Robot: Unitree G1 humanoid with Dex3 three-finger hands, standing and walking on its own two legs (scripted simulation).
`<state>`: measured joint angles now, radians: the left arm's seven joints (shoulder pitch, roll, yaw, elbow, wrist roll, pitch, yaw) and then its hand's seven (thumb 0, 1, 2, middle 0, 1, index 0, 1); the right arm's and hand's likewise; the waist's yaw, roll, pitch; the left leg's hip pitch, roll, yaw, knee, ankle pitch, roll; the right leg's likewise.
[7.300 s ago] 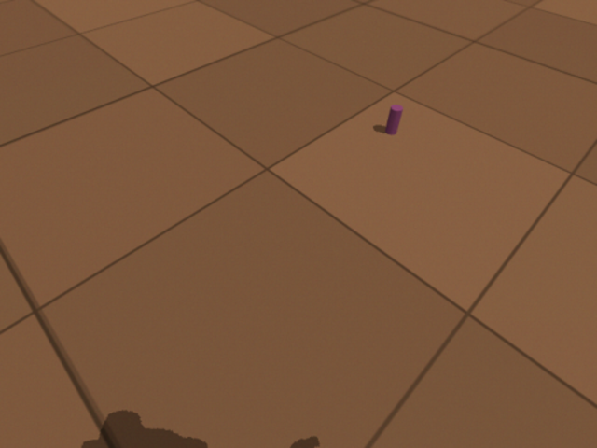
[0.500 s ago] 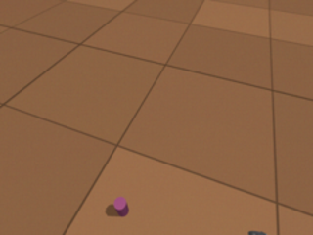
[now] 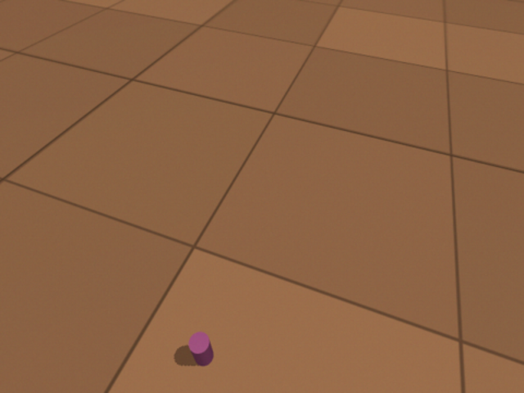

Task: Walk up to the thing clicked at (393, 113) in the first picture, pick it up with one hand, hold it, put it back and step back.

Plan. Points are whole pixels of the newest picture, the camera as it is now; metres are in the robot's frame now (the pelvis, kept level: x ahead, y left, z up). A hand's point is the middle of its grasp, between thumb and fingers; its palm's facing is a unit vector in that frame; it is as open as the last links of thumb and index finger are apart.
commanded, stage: stand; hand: left
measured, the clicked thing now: (201, 349) +0.38 +0.18 -0.70
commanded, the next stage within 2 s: go down in 1.36 s
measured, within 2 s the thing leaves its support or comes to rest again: neither
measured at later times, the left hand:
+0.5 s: hand out of the picture +0.07 +0.25 -0.16, palm faces -0.03 -0.94 -0.34, open 7.4 cm
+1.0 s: hand out of the picture +0.09 +0.25 -0.16, palm faces -0.03 -0.94 -0.34, open 7.4 cm
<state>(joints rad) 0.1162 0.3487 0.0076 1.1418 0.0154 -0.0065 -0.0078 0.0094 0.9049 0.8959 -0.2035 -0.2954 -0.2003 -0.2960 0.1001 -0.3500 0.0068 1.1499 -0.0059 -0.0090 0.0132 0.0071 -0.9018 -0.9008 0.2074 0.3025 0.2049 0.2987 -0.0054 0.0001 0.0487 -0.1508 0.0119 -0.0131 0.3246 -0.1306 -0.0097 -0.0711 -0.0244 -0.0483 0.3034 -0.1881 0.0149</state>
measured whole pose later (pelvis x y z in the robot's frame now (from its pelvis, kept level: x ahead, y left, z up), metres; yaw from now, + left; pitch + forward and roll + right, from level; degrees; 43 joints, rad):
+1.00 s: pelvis +0.02 +0.00 +0.00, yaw +0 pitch -2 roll +0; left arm 0.12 0.35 0.01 1.12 0.02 -0.01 0.00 0.01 0.90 0.90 -0.20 -0.30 -0.20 -0.30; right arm 0.10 -0.35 0.01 1.14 -0.01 -0.01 0.01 0.01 -0.90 -0.90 0.21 0.30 0.20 0.30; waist 0.00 0.00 0.04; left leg -0.14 0.01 -0.01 0.33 -0.16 -0.01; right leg -0.06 -0.02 -0.05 0.30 -0.21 0.01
